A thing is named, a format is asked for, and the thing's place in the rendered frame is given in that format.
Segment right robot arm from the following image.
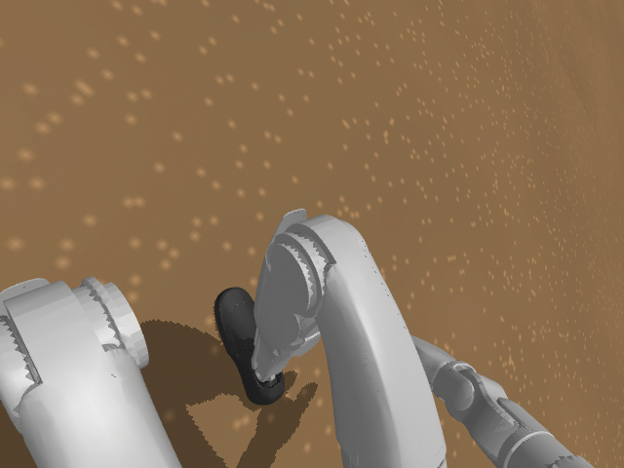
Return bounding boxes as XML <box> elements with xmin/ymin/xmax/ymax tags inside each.
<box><xmin>433</xmin><ymin>361</ymin><xmax>594</xmax><ymax>468</ymax></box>

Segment right robot foot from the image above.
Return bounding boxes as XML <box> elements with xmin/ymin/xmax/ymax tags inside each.
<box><xmin>214</xmin><ymin>287</ymin><xmax>285</xmax><ymax>406</ymax></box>

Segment right robot hand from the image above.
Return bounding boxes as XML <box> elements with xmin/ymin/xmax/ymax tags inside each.
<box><xmin>410</xmin><ymin>335</ymin><xmax>457</xmax><ymax>394</ymax></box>

